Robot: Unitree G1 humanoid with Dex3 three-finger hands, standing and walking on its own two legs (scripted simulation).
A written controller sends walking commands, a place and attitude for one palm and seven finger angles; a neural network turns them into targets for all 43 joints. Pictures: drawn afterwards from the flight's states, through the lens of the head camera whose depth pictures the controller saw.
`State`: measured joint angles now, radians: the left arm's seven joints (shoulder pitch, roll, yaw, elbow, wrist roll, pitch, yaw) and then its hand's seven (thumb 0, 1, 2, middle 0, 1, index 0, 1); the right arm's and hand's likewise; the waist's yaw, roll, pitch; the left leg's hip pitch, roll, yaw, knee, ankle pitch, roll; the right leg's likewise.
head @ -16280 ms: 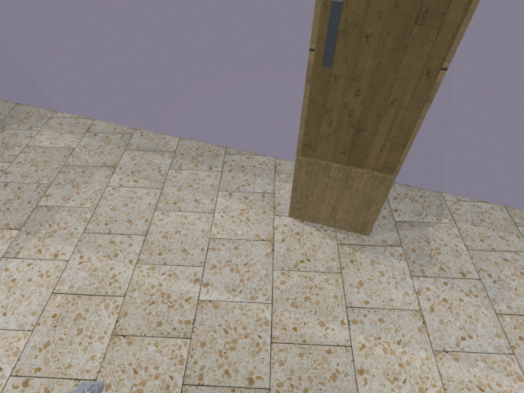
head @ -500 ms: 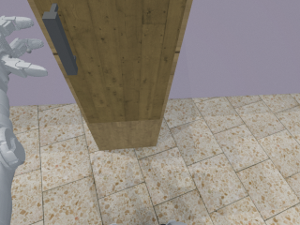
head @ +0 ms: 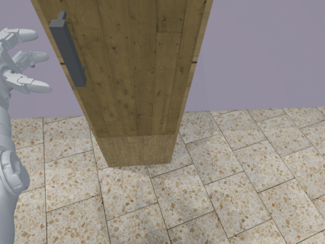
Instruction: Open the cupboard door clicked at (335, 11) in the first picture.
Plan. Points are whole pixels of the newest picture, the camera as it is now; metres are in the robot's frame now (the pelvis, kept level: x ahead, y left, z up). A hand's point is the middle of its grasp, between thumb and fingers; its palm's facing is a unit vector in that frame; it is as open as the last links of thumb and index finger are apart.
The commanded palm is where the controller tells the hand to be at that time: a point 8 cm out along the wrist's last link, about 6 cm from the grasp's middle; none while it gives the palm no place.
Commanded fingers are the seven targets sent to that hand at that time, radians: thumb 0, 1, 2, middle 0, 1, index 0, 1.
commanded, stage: move the hooked fingers beside the handle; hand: left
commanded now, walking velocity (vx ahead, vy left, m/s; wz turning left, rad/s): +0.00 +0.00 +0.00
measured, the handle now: (72, 51) +0.54 +0.19 +0.15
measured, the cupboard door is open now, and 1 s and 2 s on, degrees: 0 0 0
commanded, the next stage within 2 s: slide the fingers in behind the handle in 0.82 s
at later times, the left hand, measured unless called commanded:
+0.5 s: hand (36, 61) +0.49 +0.25 +0.16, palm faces +0.01 -1.00 +0.01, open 14.0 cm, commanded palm +0.48 +0.31 +0.15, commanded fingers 0.00 -0.50 0.30 -0.30 -1.20 -0.30 -1.20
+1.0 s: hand (36, 63) +0.50 +0.26 +0.15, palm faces +0.02 -1.00 +0.01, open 14.0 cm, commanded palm +0.47 +0.30 +0.15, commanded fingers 0.00 -0.50 0.30 -0.30 -1.20 -0.30 -1.20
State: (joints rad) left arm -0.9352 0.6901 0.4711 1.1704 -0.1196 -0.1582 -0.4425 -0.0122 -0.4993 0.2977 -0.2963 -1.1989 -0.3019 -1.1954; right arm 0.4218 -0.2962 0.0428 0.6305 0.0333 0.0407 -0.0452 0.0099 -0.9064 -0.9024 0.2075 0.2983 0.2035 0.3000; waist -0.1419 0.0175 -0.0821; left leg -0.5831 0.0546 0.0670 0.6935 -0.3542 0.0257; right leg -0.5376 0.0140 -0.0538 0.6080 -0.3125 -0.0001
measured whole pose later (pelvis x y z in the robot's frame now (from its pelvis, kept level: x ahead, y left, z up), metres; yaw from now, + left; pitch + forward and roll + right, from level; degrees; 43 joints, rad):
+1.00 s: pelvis +0.00 +0.00 +0.00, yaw +0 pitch +15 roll -3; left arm -0.96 0.70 0.46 1.19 -0.11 -0.17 -0.42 -0.01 -0.50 0.30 -0.30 -1.20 -0.30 -1.20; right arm 0.42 -0.29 0.05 0.62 0.03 0.05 -0.04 0.01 -0.91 -0.90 0.21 0.30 0.20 0.30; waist -0.16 0.02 -0.09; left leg -0.62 0.05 0.07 0.72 -0.37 0.03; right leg -0.57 0.01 -0.05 0.62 -0.32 0.01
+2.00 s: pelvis -0.01 -0.01 +0.00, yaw +0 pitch +13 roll -2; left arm -0.98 0.54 0.39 1.18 -0.11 -0.20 -0.28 -0.01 -0.50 0.30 -0.30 -1.20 -0.30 -1.20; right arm 0.41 -0.28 0.04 0.64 0.02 -0.01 -0.03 0.01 -0.91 -0.90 0.21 0.30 0.20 0.30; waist -0.15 0.02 -0.08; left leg -0.59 0.05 0.06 0.71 -0.35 0.02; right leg -0.55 0.01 -0.06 0.65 -0.32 -0.01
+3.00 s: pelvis -0.02 -0.01 +0.00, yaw +1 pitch +12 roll -2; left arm -0.97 0.48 0.35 1.16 -0.10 -0.20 -0.22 -0.01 0.10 0.55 -0.34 -1.26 -0.35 -1.26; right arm 0.40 -0.29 0.03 0.66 0.02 -0.02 -0.03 0.01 -0.91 -0.90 0.21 0.30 0.20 0.30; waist -0.14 0.03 -0.07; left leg -0.56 0.05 0.05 0.70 -0.34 0.02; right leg -0.53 0.01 -0.06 0.64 -0.32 -0.01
